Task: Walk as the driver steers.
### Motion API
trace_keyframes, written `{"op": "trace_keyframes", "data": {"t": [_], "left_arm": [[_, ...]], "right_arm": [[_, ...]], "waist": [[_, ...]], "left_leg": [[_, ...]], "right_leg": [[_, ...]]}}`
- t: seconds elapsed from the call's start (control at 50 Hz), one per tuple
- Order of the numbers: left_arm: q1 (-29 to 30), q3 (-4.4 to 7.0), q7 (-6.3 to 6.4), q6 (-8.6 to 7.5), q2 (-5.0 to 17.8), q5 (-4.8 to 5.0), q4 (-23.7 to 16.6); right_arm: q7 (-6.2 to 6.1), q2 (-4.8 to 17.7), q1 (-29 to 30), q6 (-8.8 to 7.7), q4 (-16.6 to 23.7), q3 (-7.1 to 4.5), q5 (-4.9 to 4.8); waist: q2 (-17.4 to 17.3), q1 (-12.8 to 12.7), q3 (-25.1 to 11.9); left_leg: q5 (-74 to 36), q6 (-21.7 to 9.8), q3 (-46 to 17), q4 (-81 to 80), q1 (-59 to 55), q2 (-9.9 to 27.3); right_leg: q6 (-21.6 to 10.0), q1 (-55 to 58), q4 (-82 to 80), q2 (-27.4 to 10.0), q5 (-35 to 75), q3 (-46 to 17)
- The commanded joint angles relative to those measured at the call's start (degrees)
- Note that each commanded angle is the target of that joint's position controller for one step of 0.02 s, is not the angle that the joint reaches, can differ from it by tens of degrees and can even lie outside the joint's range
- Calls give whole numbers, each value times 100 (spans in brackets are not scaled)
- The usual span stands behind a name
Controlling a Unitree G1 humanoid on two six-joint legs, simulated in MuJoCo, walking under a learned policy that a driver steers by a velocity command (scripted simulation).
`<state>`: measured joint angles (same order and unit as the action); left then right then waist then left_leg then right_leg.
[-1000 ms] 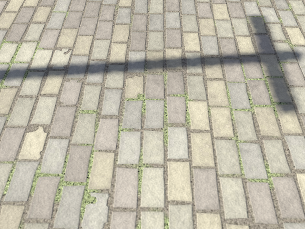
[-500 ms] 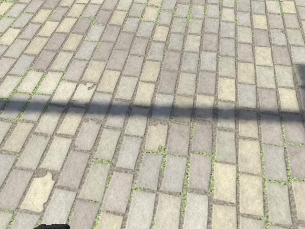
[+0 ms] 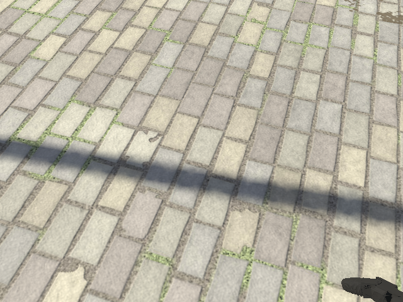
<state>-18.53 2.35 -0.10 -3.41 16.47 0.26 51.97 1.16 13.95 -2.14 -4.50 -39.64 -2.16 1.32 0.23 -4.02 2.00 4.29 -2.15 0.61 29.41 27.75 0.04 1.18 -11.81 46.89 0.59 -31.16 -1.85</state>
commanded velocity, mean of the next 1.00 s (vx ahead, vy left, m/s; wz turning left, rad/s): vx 0.25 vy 0.00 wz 0.01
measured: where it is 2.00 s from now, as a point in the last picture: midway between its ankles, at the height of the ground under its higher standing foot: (234, 179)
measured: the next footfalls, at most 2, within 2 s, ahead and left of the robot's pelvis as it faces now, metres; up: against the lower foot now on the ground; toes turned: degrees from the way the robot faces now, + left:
right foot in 0.24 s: +0.11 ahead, -0.15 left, +0.00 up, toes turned -1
right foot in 1.02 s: +0.50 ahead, -0.15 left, +0.00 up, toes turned -2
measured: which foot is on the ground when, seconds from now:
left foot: down 0.00-1.00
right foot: up 0.00-0.22, down 0.24-0.60, up 0.62-1.00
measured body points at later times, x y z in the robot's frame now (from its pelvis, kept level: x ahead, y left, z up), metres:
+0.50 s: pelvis +0.10 -0.01 +0.01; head +0.10 -0.01 +0.46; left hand +0.15 +0.25 -0.13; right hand +0.18 -0.27 -0.13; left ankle +0.11 +0.10 -0.72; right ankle +0.07 -0.14 -0.73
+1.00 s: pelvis +0.31 -0.03 +0.00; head +0.34 -0.03 +0.45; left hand +0.55 +0.19 -0.08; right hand +0.22 -0.29 -0.14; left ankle +0.13 +0.10 -0.73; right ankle +0.46 -0.14 -0.71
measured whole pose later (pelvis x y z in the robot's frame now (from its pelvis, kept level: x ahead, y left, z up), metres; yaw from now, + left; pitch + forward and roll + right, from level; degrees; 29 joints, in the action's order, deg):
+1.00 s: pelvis +0.31 -0.03 +0.00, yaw +0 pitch +2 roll +1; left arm 2.8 2.2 -2.3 -4.8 13.6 1.4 46.0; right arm -0.7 13.8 -26.3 -3.8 -59.8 -3.2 -1.1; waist 0.8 5.4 1.5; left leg 22.7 0.7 1.4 12.6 -8.4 0.5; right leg -3.4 -31.4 30.3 -1.8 -1.9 2.0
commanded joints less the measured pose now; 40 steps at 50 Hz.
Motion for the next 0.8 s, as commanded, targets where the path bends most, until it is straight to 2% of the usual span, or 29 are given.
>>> {"op": "trace_keyframes", "data": {"t": [0.02,0.04,0.06,0.1,0.16,0.2,0.22,0.24,0.26,0.28,0.3,0.32,0.36,0.38,0.42,0.44,0.48,0.5,0.52,0.54,0.58,0.6,0.62,0.64,0.66,0.68,0.7,0.74,0.8], "left_arm": [[-346,110,-1,52,697,123,-272],[-67,114,58,167,611,66,-312],[-48,134,122,291,580,5,-312],[-268,94,201,423,351,-39,-210],[-182,66,228,440,256,-77,-149],[-79,70,207,443,250,-108,-126],[-10,74,193,442,258,-162,-131],[90,76,189,440,317,-231,-186],[222,93,209,429,522,-239,-299],[458,188,237,428,904,-136,-269],[561,148,213,388,621,-122,-242],[606,90,204,335,421,-157,-202],[682,61,181,232,327,-135,-159],[506,78,184,200,358,-98,-78],[309,144,202,203,548,-14,-13],[233,161,208,195,587,8,-15],[-73,217,204,113,734,64,47],[-122,258,203,68,842,100,79],[-95,274,202,29,850,126,82],[41,272,191,1,805,135,52],[618,246,147,-2,649,146,-111],[962,173,139,-44,370,144,-301],[1028,129,152,-155,170,86,-484],[1119,179,154,-243,368,98,-517],[970,209,95,-298,415,182,-460],[920,187,46,-323,327,222,-395],[1049,193,7,-330,303,199,-404],[1188,204,-66,-293,197,131,-432],[1659,112,-136,-223,-55,80,-598]], "right_arm": [[-6,726,-1132,148,-26,-195,-110],[2,616,-721,152,-20,-140,-86],[-6,593,-393,155,-6,-128,-38],[-20,691,-56,179,-51,-178,67],[-78,615,-87,195,-208,-163,37],[-113,581,-43,247,-305,-137,-22],[-120,508,-93,268,-371,-106,-43],[-121,379,-264,278,-489,-57,-39],[-124,350,-416,290,-575,-42,-15],[-134,376,-710,296,-601,-76,-34],[-177,445,-577,314,-652,-82,-11],[-206,489,-558,329,-675,-109,-39],[-245,477,-658,363,-804,-118,-36],[-249,483,-752,369,-888,-129,-40],[-244,507,-753,352,-953,-167,-125],[-232,482,-715,315,-963,-175,-158],[-176,328,-586,168,-948,-170,-209],[-137,286,-540,83,-935,-171,-231],[-101,284,-513,8,-936,-175,-242],[-71,284,-624,-50,-990,-184,-257],[-59,422,-1450,-86,-1368,-268,-281],[-88,794,-1949,-90,-1546,-387,-277],[-70,1376,-2567,-77,-1705,-553,-295],[-48,1098,-2750,-114,-1697,-441,-203],[-53,798,-2535,-154,-1650,-328,-154],[-53,723,-2334,-172,-1566,-296,-143],[-44,670,-2191,-161,-1535,-254,-168],[-65,486,-2170,-85,-1571,-162,-162],[-175,676,-2124,-1,-1563,-167,-157]], "waist": [[-683,577,-1739],[-448,445,-1186],[-524,254,-959],[-823,38,-807],[-814,98,-983],[-743,62,-892],[-679,54,-772],[-548,74,-573],[-280,191,-269],[504,551,-37],[655,441,60],[713,464,96],[659,474,31],[553,427,-138],[508,340,-71],[534,291,67],[829,177,247],[1013,183,340],[1031,214,405],[982,331,375],[691,793,126],[-141,964,85],[-1560,1091,-151],[-1472,1171,-192],[-940,932,-139],[-671,818,-177],[-446,768,-1],[-501,680,47],[-442,697,206]], "left_leg": [[-2821,-1447,-2127,-480,-3299,1897],[-2122,-1283,-1803,-768,-2445,1670],[-1519,-1146,-1575,-1030,-1686,1519],[-1000,-1067,-1090,-1360,-698,1203],[-219,-1044,-877,-1433,-607,1108],[1040,-868,-831,-1427,-416,1009],[1787,-681,-802,-1415,-277,883],[2390,-409,-779,-1384,-148,733],[2647,-145,-682,-1143,-115,527],[2225,45,-318,-988,-434,159],[1697,144,-166,-702,-1050,77],[1385,118,-155,-553,-1325,92],[966,31,-180,-454,-1452,136],[1244,-9,-104,-381,-1427,74],[2225,-85,84,-103,-1053,-89],[2529,-122,127,44,-749,-125],[2224,-145,285,644,-192,-199],[1901,-198,301,884,24,-162],[1777,-283,209,871,39,-61],[1723,-362,179,636,-204,-22],[1311,-481,7,-178,-1723,25],[1650,-721,-996,-765,-2390,571],[1436,-1284,-2826,-1447,-3518,1536],[748,-1609,-3704,-1628,-3984,2057],[401,-1497,-3281,-1418,-4053,2025],[299,-1341,-2802,-1417,-4027,1865],[-23,-1216,-2382,-1524,-3882,1766],[-631,-982,-1651,-1744,-3480,1472],[-784,-941,-978,-2037,-2862,1197]], "right_leg": [[171,-2150,2071,-334,-687,-287],[216,-2099,1737,-485,-406,-213],[247,-1674,1322,-626,-99,-232],[298,-773,605,-523,395,3],[211,-177,-366,-469,1229,89],[99,270,-1092,-387,1932,195],[24,474,-1422,-338,2108,238],[-77,556,-1761,-445,2248,92],[-237,358,-2219,-782,2111,-297],[-408,-344,-2287,-836,1103,-330],[-390,-990,-2568,-703,261,-327],[-278,-1190,-2697,-662,196,-311],[-120,-1021,-2606,-589,831,-215],[-142,-815,-2528,-536,671,-159],[-380,-692,-2498,-561,-151,-279],[-538,-638,-2606,-693,-567,-492],[-927,-268,-3027,-1274,-978,-1359],[-1147,-76,-3205,-1630,-917,-1851],[-1259,-42,-3232,-1806,-585,-2066],[-1230,-84,-3135,-1791,-120,-1970],[-859,-787,-2574,-1297,800,-1158],[-453,-1484,-1409,-654,1402,-255],[-79,-2593,316,30,1237,498],[-85,-3518,1528,40,-3,21],[-247,-3850,2145,-255,141,-247],[-383,-3989,2267,-451,580,-233],[-439,-4109,2082,-610,974,-166],[-404,-3689,1465,-766,1528,-8],[-167,-3136,163,-624,2191,282]]}}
